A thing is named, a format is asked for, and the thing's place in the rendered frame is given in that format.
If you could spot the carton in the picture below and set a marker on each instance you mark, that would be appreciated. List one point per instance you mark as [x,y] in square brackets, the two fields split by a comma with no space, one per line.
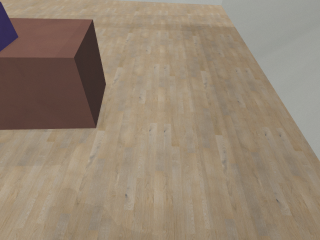
[7,31]

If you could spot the pedestal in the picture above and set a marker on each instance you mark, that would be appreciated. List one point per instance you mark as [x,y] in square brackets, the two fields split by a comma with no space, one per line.
[51,76]

